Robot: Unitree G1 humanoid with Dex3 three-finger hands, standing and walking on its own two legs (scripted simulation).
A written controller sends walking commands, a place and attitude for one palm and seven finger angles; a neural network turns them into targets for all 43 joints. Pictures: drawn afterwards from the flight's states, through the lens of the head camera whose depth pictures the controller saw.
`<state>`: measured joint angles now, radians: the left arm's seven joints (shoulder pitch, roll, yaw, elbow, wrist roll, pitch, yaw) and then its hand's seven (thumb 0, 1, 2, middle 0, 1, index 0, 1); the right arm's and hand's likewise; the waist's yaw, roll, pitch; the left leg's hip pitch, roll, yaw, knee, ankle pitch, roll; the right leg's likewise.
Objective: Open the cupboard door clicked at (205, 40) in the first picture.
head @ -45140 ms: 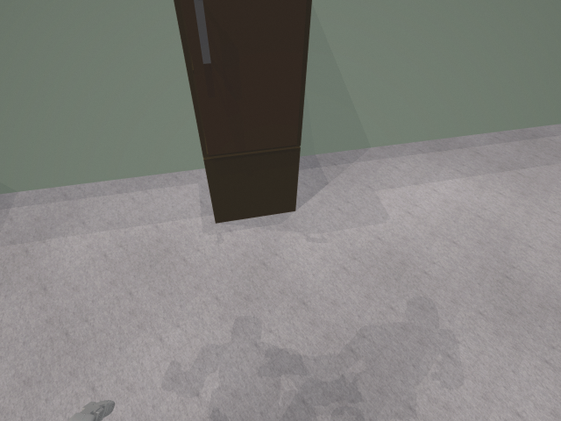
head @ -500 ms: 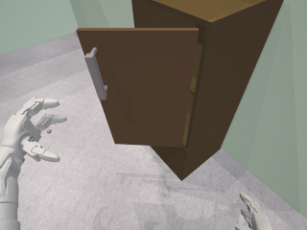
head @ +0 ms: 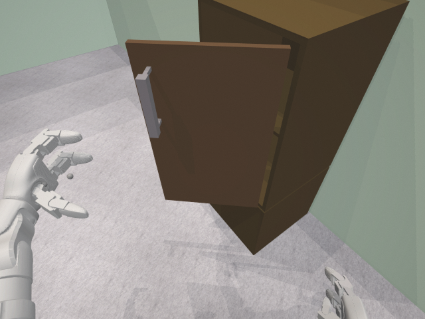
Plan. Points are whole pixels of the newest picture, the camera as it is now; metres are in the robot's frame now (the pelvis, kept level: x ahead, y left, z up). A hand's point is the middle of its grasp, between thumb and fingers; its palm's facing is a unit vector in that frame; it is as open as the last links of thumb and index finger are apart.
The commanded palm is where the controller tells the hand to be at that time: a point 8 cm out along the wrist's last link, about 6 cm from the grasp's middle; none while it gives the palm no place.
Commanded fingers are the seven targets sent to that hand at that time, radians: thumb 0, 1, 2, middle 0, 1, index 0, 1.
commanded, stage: move the hooked fingers beside the handle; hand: left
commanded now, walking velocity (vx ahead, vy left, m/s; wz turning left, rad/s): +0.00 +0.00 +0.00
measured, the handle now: (151, 103) +0.55 +0.21 +0.12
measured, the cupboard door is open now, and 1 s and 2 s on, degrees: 48 48 48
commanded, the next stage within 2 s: none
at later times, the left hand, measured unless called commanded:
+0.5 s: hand (94, 148) +0.37 +0.27 +0.13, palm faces +0.06 -1.00 -0.03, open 14.0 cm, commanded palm +0.35 +0.31 +0.13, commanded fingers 0.00 -0.50 0.30 -0.30 -1.20 -0.30 -1.20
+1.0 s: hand (111, 124) +0.45 +0.26 +0.14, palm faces +0.01 -1.00 -0.02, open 14.0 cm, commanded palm +0.43 +0.31 +0.13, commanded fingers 0.00 -0.50 0.30 -0.30 -1.20 -0.30 -1.20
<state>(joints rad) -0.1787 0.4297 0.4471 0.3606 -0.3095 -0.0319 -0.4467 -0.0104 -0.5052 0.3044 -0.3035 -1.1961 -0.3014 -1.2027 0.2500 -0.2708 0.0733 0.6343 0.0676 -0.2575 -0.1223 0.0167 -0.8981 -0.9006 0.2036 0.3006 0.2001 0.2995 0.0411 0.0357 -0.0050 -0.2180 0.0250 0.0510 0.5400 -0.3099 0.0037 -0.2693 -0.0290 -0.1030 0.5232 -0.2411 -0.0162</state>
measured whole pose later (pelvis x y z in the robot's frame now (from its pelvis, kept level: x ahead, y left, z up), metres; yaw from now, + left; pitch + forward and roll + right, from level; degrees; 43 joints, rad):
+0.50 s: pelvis +0.01 +0.00 +0.00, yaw -1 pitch +3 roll +0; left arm -0.42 0.49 0.45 0.65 -0.24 -0.08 -0.43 -0.01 -0.50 0.30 -0.30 -1.20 -0.30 -1.20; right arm 0.31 -0.29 0.05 0.65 0.06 -0.20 -0.11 0.02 -0.90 -0.90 0.20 0.30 0.20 0.30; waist -0.01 0.02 -0.01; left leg -0.29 0.03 0.06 0.55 -0.31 0.01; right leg -0.35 -0.03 -0.09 0.54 -0.24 -0.02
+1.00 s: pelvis +0.01 +0.00 -0.01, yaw -1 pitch +9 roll +0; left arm -0.76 0.63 0.47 1.06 -0.18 -0.19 -0.48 -0.01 -0.50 0.30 -0.30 -1.20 -0.30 -1.20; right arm 0.36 -0.31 0.05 0.66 0.05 -0.11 -0.09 0.01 -0.90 -0.90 0.20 0.30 0.20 0.30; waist -0.08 0.01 -0.03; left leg -0.44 0.04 0.06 0.63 -0.34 0.00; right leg -0.49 -0.02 -0.09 0.60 -0.26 -0.02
